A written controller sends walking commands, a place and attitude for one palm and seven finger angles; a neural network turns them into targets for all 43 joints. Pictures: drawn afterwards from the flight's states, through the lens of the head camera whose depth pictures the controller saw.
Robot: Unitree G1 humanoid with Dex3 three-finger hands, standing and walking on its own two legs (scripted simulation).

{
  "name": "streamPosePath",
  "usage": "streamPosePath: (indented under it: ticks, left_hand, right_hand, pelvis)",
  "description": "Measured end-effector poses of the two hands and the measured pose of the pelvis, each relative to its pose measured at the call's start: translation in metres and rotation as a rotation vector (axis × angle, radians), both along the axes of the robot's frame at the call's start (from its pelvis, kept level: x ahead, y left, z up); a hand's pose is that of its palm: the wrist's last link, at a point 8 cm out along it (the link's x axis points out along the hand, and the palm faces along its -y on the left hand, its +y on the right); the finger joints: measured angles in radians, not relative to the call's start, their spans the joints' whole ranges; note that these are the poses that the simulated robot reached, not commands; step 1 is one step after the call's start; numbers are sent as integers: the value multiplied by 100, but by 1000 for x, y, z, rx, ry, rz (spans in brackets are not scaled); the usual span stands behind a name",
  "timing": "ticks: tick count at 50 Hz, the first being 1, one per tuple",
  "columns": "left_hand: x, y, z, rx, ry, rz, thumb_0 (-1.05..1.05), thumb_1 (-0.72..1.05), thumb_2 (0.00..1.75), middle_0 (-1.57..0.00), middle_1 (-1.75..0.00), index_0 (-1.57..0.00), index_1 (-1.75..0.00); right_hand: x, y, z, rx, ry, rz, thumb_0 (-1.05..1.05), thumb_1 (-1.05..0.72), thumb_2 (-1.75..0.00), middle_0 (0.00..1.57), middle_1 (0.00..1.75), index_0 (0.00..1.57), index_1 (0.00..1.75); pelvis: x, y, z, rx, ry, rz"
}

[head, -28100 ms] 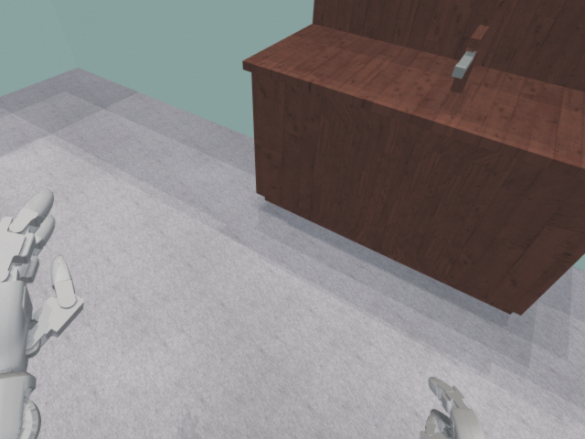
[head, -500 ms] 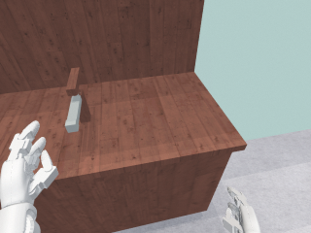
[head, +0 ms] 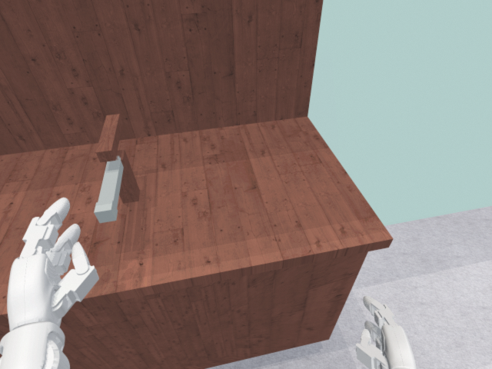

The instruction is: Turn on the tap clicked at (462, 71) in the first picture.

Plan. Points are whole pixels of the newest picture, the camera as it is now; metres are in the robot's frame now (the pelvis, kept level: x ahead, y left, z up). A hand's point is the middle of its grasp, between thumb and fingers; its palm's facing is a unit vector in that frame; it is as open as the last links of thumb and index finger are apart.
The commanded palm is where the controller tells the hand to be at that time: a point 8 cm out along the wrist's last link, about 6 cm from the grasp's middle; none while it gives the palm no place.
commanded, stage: turn the palm inward beside the body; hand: left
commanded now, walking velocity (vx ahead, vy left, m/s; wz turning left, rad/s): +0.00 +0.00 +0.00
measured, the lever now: (106, 211) +0.32 +0.30 +0.09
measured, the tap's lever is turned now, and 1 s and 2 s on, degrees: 0 0 0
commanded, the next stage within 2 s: reach beside the lever's end, fingers flat in 0.10 s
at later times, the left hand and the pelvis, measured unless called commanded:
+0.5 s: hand (88, 268) +0.19 +0.24 +0.14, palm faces +0.54 -0.83 -0.12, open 7.4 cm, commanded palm +0.15 +0.28 +0.15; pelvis -0.01 -0.02 +0.00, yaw +1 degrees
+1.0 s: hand (72, 257) +0.21 +0.29 +0.12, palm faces +0.55 -0.83 -0.11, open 7.5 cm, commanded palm +0.18 +0.32 +0.13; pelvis +0.00 +0.00 +0.00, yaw +0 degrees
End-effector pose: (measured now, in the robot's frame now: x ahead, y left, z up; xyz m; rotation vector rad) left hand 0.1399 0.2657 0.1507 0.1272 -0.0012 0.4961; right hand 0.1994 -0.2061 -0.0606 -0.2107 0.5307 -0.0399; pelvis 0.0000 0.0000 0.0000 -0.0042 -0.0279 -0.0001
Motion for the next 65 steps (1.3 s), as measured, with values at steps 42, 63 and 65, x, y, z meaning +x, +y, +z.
streamPosePath:
  ticks: [42,63,65]
  left_hand:
    - [27,37,-19,-12,16,75,1,89,90,-20,-28,-20,-28]
    - [53,66,-31,-37,4,66,1,90,90,-18,-23,-18,-23]
    - [56,69,-33,-38,3,72,1,90,90,-18,-23,-18,-23]
  right_hand:
    - [-24,-32,-10,-27,75,-96,2,-91,-90,21,29,20,30]
    - [-29,3,-13,-27,98,-66,2,-91,-90,21,30,20,30]
    - [-32,2,-13,-29,105,-69,2,-91,-90,21,30,20,30]
  pelvis:
    - [1,-7,3,1,20,-14]
    - [-10,14,1,-12,37,-6]
    - [-10,15,1,-13,39,-7]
